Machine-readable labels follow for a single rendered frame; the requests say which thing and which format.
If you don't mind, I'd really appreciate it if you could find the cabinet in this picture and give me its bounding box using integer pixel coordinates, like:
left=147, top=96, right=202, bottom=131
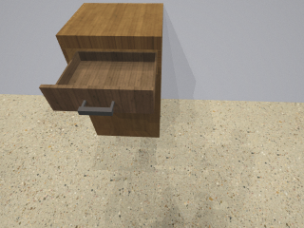
left=55, top=3, right=163, bottom=138

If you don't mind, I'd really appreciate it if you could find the drawer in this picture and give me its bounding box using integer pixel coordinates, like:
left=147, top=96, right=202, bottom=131
left=39, top=50, right=158, bottom=114

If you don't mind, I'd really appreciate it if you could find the handle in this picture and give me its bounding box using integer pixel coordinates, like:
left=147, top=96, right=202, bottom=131
left=77, top=100, right=115, bottom=116

